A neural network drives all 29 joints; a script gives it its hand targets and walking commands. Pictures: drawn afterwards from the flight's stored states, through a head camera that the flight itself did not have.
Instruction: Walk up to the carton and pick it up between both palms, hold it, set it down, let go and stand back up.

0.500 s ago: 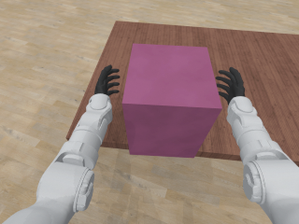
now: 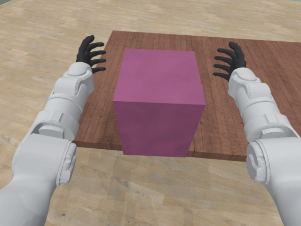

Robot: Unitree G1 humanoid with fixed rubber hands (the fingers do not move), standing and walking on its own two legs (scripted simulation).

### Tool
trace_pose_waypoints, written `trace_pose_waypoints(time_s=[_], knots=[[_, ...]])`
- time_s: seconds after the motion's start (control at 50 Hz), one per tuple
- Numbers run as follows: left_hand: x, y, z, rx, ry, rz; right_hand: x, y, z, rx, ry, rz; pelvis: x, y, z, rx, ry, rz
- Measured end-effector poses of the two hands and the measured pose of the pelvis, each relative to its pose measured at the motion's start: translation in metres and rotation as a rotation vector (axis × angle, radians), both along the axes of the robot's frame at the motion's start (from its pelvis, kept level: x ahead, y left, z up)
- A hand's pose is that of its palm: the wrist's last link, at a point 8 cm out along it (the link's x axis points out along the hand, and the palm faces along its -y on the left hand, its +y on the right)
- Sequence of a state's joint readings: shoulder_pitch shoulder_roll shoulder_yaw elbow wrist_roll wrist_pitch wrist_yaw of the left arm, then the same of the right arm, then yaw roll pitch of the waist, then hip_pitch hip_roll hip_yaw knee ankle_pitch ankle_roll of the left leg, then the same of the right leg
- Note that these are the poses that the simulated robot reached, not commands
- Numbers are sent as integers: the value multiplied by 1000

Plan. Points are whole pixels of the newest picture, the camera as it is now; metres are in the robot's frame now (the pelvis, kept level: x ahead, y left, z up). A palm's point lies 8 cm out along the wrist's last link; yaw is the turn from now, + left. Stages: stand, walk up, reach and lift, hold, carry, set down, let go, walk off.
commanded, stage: set down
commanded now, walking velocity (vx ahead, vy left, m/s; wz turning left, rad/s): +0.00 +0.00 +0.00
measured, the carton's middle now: (156, 105) +0.47 -0.05 +0.06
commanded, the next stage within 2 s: none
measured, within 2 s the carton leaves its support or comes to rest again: neither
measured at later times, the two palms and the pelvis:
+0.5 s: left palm (81, 108) +0.43 +0.15 +0.11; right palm (239, 104) +0.40 -0.25 +0.13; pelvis +0.02 +0.00 +0.01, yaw +1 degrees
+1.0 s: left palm (76, 135) +0.37 +0.16 +0.08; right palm (244, 130) +0.33 -0.25 +0.09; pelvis +0.01 +0.01 +0.01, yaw -1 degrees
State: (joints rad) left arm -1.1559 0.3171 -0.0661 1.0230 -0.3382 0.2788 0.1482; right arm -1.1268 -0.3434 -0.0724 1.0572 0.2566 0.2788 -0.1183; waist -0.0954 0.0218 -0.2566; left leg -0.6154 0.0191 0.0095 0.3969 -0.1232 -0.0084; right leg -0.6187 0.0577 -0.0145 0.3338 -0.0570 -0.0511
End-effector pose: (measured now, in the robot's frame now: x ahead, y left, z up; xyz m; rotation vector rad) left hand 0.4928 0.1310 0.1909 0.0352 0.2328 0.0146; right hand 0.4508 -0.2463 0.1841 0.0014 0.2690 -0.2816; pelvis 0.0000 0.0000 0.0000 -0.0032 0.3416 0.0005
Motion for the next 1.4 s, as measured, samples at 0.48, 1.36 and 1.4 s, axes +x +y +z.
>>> trace_pose_waypoints(time_s=[0.48,1.36,1.4], knots=[[-62,22,-78,-18,69,-36,-53,-8,-57,40,11,9,16,4,9,-2,-151,16],[-175,46,-139,-16,63,-40,-156,-2,-121,5,3,77,26,13,14,-8,-277,-10],[-181,48,-144,-16,64,-34,-162,-1,-125,2,10,77,27,14,14,-9,-284,-10]])
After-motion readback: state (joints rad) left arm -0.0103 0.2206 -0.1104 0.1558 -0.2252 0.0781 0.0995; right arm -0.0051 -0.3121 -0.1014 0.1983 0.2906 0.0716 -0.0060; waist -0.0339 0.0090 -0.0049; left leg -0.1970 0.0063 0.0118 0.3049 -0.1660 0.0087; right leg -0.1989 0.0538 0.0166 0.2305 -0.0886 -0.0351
